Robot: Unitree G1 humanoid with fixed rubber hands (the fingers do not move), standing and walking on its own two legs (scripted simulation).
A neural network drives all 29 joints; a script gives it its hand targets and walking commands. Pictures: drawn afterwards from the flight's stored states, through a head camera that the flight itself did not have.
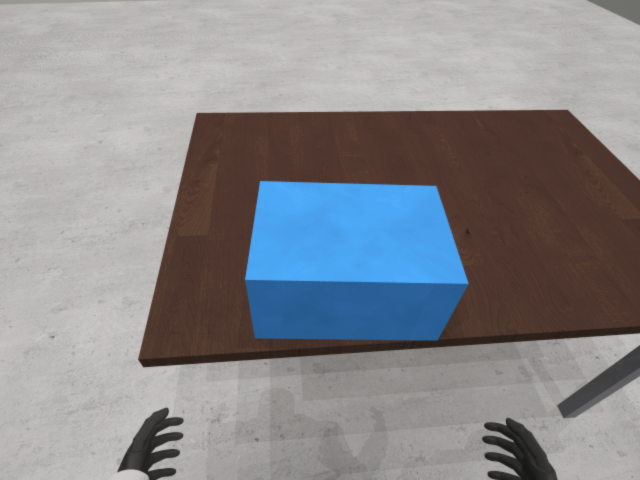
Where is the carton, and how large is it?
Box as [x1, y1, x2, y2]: [245, 181, 468, 340]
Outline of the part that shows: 260,181 245,277 255,337 437,340 468,283 435,186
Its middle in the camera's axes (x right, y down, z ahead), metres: +0.05 +0.04 +0.67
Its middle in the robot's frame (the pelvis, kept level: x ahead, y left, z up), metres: +0.47 -0.04 -0.04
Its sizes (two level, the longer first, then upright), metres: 0.312 0.214 0.165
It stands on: a table, 0.65 m high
